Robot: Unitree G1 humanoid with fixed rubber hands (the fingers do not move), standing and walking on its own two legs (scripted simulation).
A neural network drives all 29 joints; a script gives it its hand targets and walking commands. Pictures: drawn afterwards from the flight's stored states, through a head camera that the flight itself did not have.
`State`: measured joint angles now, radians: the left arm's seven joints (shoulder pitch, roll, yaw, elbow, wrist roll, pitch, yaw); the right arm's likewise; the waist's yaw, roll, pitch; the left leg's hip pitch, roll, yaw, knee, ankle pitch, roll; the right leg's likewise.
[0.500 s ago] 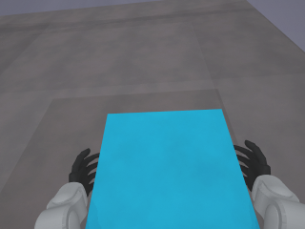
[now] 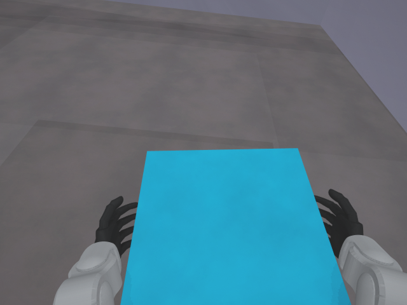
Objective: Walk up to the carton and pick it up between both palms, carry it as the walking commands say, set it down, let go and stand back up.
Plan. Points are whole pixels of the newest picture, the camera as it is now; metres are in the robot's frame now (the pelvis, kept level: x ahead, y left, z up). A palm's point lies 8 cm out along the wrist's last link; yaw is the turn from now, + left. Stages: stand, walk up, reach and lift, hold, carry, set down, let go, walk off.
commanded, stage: carry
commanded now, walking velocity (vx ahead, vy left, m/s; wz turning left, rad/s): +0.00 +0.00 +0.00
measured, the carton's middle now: (223, 240) +0.27 +0.00 +0.01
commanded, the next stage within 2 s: none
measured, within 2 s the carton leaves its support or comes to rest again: neither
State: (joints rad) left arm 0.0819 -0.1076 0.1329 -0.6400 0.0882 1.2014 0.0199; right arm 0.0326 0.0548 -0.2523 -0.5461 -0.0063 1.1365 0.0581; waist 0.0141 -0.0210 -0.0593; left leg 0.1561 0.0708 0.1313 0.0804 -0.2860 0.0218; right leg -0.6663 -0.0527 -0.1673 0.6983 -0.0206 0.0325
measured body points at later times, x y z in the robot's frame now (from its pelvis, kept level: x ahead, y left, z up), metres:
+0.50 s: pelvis +0.25 -0.06 +0.01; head +0.26 -0.12 +0.45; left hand +0.48 +0.12 +0.11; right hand +0.50 -0.26 +0.08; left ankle +0.26 +0.13 -0.67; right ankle +0.24 -0.06 -0.75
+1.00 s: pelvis +0.38 -0.12 -0.01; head +0.36 -0.13 +0.44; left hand +0.58 +0.08 +0.07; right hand +0.64 -0.29 +0.08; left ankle +0.34 +0.02 -0.70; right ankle +0.30 -0.24 -0.75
